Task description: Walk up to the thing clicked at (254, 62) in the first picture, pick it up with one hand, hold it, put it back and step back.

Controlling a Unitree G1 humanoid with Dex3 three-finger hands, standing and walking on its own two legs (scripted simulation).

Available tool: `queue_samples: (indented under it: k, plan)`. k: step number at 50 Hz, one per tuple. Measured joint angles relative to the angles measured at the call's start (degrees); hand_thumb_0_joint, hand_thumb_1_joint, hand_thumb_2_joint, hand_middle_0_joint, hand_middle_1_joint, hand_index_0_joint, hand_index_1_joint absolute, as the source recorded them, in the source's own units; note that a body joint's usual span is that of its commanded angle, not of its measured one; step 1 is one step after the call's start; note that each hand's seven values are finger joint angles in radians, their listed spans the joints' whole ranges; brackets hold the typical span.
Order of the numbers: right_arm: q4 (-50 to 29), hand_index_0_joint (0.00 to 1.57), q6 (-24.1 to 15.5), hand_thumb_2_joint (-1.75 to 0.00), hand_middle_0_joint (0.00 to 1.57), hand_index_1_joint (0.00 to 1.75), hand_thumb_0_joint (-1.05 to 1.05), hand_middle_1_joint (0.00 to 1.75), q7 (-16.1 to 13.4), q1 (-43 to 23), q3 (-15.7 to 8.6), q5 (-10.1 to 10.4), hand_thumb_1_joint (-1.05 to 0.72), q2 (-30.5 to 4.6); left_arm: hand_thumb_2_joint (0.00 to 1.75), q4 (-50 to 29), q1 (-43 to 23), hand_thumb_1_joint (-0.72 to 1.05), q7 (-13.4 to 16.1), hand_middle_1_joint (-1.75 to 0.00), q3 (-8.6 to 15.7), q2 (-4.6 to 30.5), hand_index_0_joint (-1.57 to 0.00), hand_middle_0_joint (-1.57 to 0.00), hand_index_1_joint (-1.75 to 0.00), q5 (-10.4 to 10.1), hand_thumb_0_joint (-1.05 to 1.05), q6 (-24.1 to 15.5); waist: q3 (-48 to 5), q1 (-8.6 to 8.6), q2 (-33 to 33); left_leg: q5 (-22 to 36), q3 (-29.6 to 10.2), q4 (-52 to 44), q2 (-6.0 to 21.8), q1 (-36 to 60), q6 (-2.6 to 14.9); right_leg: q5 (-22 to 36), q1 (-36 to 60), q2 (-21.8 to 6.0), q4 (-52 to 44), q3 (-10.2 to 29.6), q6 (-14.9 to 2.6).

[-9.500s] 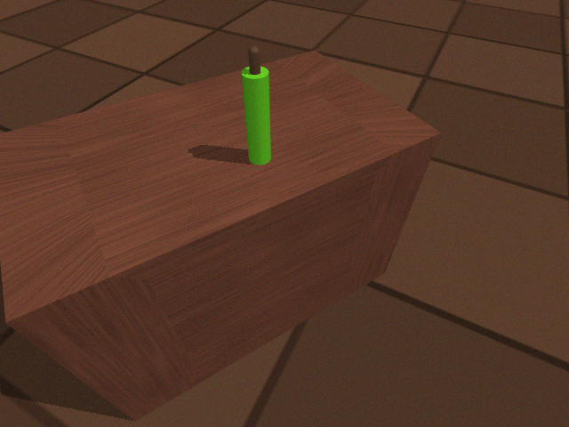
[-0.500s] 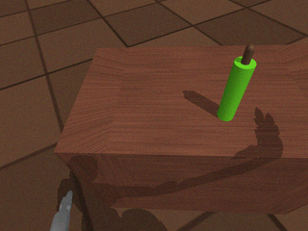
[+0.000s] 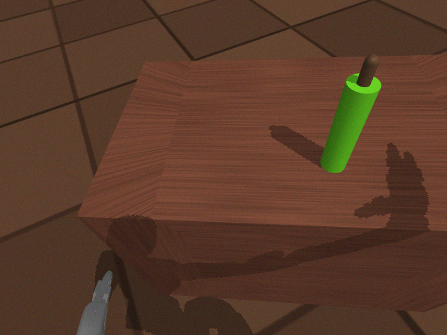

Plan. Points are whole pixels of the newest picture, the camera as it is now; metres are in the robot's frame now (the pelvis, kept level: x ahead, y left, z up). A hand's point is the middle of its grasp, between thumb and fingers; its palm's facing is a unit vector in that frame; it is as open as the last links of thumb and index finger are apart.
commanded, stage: go down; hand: right
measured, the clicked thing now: (349, 120) +0.51 -0.19 +0.08
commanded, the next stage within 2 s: approach in 1.12 s
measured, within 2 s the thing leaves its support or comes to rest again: neither
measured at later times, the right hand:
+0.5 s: hand out of the picture +0.41 -0.37 +0.14, palm faces +0.18 +0.98 +0.01, open 17.7 cm
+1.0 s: hand out of the picture +0.42 -0.37 +0.14, palm faces +0.17 +0.98 +0.02, open 17.7 cm
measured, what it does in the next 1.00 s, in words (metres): stands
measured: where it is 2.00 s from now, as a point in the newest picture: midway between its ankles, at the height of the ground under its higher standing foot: outside the picture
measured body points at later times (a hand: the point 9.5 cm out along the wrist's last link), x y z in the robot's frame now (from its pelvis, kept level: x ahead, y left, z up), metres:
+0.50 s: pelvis -0.01 +0.00 -0.01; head +0.07 -0.03 +0.43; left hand +0.14 +0.26 -0.06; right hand +0.39 -0.43 +0.14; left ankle -0.01 +0.15 -0.72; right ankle +0.00 -0.11 -0.72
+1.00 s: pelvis -0.01 +0.00 -0.01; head +0.07 -0.04 +0.43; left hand +0.14 +0.26 -0.06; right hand +0.40 -0.43 +0.14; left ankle -0.01 +0.15 -0.72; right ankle +0.00 -0.11 -0.72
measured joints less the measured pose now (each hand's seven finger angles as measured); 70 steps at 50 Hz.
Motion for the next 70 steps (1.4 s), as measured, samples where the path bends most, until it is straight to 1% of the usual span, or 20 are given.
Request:
queue_samples:
  k: [8,14,22,32,37,39,41,43,46,48,51,56,65,67,70]
  plan:
    - [1.69,0.05,-0.06,-0.05,0.04,0.05,-0.01,0.06,0.17,-2.11,-0.96,-0.66,0.58,-1.25,0.07,-1.99,0.71,-0.54,-0.34,-0.06,-0.22,0.27,-0.06,-0.06,-0.06,0.19,-0.01,0.34,0.0,0.5,-0.13,-0.29,0.06,1.05,-0.24,-1.37,0.09,-0.37,-1.43,-0.25,1.18,0.13,0.07]
    - [3.63,0.05,0.14,-0.05,0.04,0.05,-0.01,0.06,0.23,-4.21,-1.52,-1.79,0.58,-2.95,0.06,-3.35,1.22,-0.54,-0.16,-0.06,-0.81,0.44,-0.06,-0.06,-0.05,0.3,-0.01,0.25,-0.17,1.13,0.03,-0.69,0.29,2.13,-0.31,-2.61,0.22,-0.59,-2.63,-0.32,2.04,0.41,0.16]
    - [6.75,0.05,0.06,-0.05,0.04,0.05,-0.01,0.06,0.35,-7.22,-1.64,-3.13,0.6,-5.57,0.06,-4.71,1.34,-0.54,-0.33,-0.06,-1.05,0.71,-0.06,-0.06,-0.05,0.64,-0.01,0.21,-0.4,1.87,0.11,-1.47,0.55,4.19,-0.43,-4.89,0.33,-1.27,-4.99,-0.44,4.08,0.77,0.27]
    - [8.75,0.05,0.33,-0.05,0.04,0.05,-0.01,0.06,0.75,-10.34,-1.56,-4.16,0.61,-7.64,0.07,-5.56,1.26,-0.54,-0.43,-0.05,-0.85,1.15,-0.05,-0.06,-0.05,0.9,-0.01,0.38,-0.68,2.66,0.11,-2.02,0.68,5.92,-0.45,-7.25,0.22,-1.92,-7.54,-0.46,6.06,0.99,0.14]
    - [9.46,0.05,0.37,-0.05,0.04,0.05,-0.01,0.06,0.72,-10.9,-1.33,-4.31,0.61,-8.23,0.07,-5.84,1.42,-0.54,-0.59,-0.05,-0.95,0.93,-0.05,-0.06,-0.05,1.17,-0.01,0.39,-1.07,2.9,-0.04,-2.05,0.59,6.21,-0.56,-8.13,0.18,-2.15,-8.5,-0.58,6.63,0.94,0.11]
    - [8.72,0.05,0.7,-0.05,0.04,0.05,-0.01,0.06,0.57,-10.46,-1.6,-4.63,0.61,-7.9,0.07,-6.08,1.71,-0.54,-0.74,-0.05,-0.83,0.82,-0.05,-0.06,-0.05,1.23,-0.01,0.55,-1.2,2.78,-0.18,-2.03,0.5,6.25,-0.61,-8.38,0.13,-2.22,-8.75,-0.64,6.78,0.86,0.07]
    - [7.82,0.05,0.83,-0.05,0.04,0.05,-0.01,0.06,0.52,-9.97,-1.87,-4.47,0.61,-7.36,0.07,-6.51,2.06,-0.54,-0.81,-0.05,-0.84,0.79,-0.05,-0.06,-0.05,1.21,-0.01,0.89,-1.29,2.65,-0.29,-2.02,0.43,6.21,-0.64,-8.28,0.08,-2.29,-8.66,-0.68,6.83,0.8,0.04]
    - [7.82,0.05,0.94,-0.05,0.04,0.05,-0.01,0.06,0.42,-9.86,-1.63,-4.24,0.61,-7.1,0.07,-6.73,2.24,-0.54,-0.84,-0.05,-0.76,0.8,-0.05,-0.06,-0.05,1.14,-0.01,0.87,-1.3,2.7,-0.4,-2.06,0.48,6.18,-0.59,-8.07,0.05,-2.33,-8.5,-0.61,6.84,0.85,-0.02]
    - [7.51,0.05,1.21,-0.04,0.04,0.05,-0.01,0.06,0.05,-10.01,-1.89,-4.43,0.61,-6.76,0.07,-7.43,2.35,-0.54,-0.76,-0.05,-0.81,0.9,-0.05,-0.06,-0.05,0.94,-0.01,1.25,-1.34,2.7,-0.36,-2.04,0.45,6.11,-0.56,-7.82,0.03,-2.31,-8.23,-0.58,6.75,0.81,-0.07]
    - [7.97,0.05,1.22,-0.04,0.04,0.05,-0.01,0.06,-0.12,-10.55,-1.58,-4.61,0.61,-6.97,0.07,-7.6,2.27,-0.54,-0.7,-0.05,-0.77,0.88,-0.05,-0.06,-0.05,0.91,-0.01,0.95,-1.33,2.78,-0.24,-2.03,0.46,6.1,-0.52,-7.73,0.04,-2.27,-8.13,-0.54,6.69,0.83,-0.09]
    - [8.12,0.05,1.48,-0.04,0.04,0.05,-0.01,0.06,-0.3,-10.98,-1.8,-5.07,0.61,-7.37,0.07,-7.85,2.39,-0.54,-0.73,-0.05,-0.84,0.77,-0.05,-0.06,-0.05,1.0,-0.01,1.0,-1.42,2.85,-0.13,-1.98,0.45,6.08,-0.54,-7.8,0.06,-2.21,-8.17,-0.56,6.64,0.82,-0.05]
    - [9.17,0.05,1.36,-0.05,0.04,0.05,-0.01,0.06,-0.17,-11.49,-1.29,-5.1,0.61,-8.63,0.06,-7.73,2.47,-0.54,-1.03,-0.05,-0.77,0.75,-0.05,-0.06,-0.05,1.21,-0.01,0.85,-1.16,2.87,-0.18,-1.97,0.44,6.49,-0.65,-8.43,0.12,-2.21,-8.79,-0.67,7.06,0.85,0.02]
    - [7.61,0.05,1.49,-0.04,0.04,0.05,-0.01,0.06,0.36,-10.66,-1.77,-4.74,0.61,-7.39,0.06,-7.18,2.58,-0.54,-0.85,-0.05,-0.94,0.88,-0.05,-0.06,-0.05,1.12,-0.01,0.9,-1.29,2.63,-0.32,-2.17,0.56,7.16,-0.58,-9.01,0.14,-2.28,-9.36,-0.58,7.56,1.0,0.01]
    - [7.84,0.05,1.49,-0.04,0.04,0.05,-0.01,0.06,0.22,-10.55,-1.2,-4.4,0.61,-7.24,0.06,-6.66,2.45,-0.54,-0.78,-0.05,-0.88,0.85,-0.05,-0.06,-0.05,1.08,-0.01,0.93,-1.36,2.56,-0.37,-2.21,0.57,7.17,-0.52,-8.96,0.14,-2.26,-9.29,-0.52,7.5,1.01,0.0]
    - [8.43,0.05,1.22,-0.04,0.04,0.05,-0.01,0.05,-0.2,-10.49,0.26,-4.09,0.61,-6.72,0.06,-6.85,2.31,-0.54,-0.76,-0.05,-0.75,0.9,-0.05,-0.06,-0.05,1.13,-0.01,1.01,-1.31,2.44,-0.48,-2.32,0.62,7.42,-0.41,-9.21,0.15,-2.27,-9.52,-0.41,7.62,1.06,0.0]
